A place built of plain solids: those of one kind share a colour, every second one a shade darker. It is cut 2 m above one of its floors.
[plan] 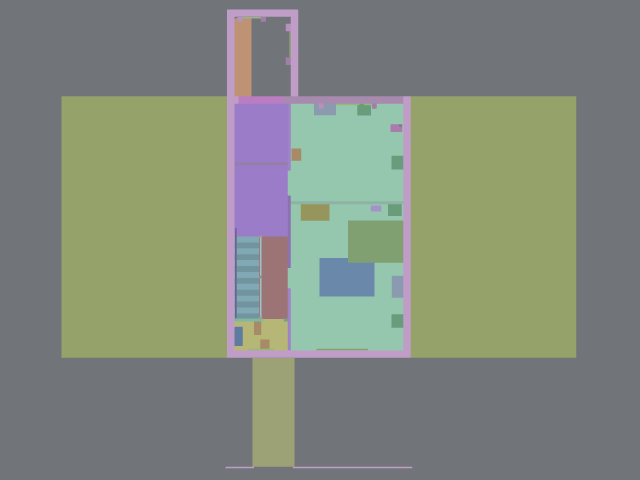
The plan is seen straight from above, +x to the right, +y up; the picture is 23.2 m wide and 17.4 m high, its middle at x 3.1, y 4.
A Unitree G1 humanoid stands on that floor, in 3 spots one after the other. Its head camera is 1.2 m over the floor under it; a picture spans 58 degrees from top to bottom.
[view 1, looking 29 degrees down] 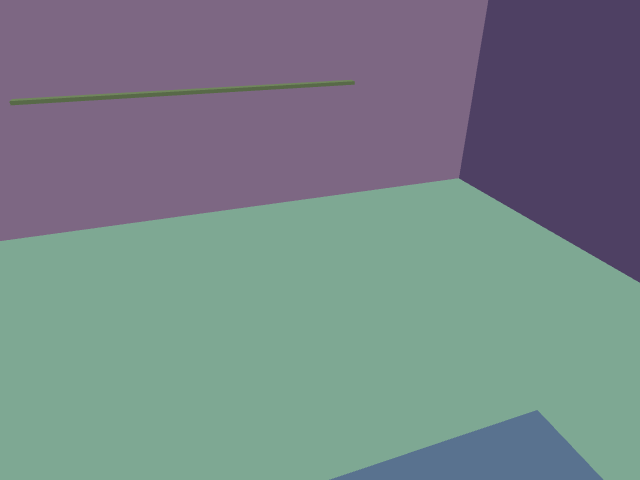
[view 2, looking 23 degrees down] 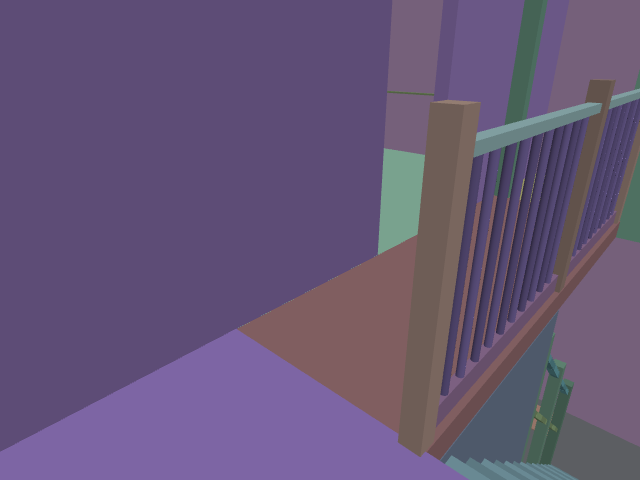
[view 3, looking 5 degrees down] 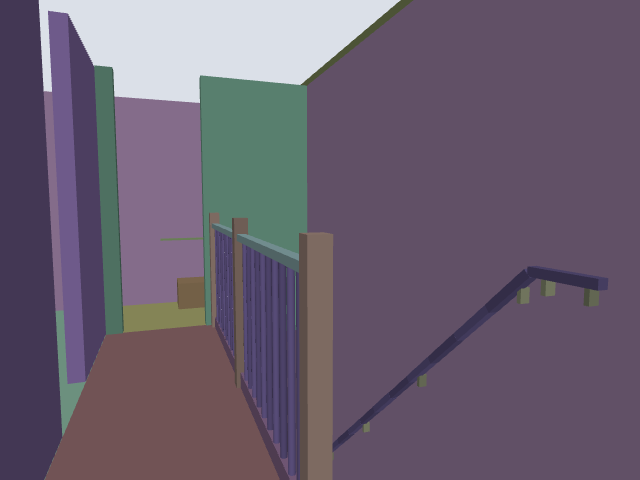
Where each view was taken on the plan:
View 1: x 4.09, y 2.65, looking -109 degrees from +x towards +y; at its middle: upper_floor_rooms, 2.50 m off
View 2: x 0.45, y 5.13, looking -47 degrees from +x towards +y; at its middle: landing_wall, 2.36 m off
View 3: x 1.42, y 5.43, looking -110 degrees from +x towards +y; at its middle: well_guard_newel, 1.36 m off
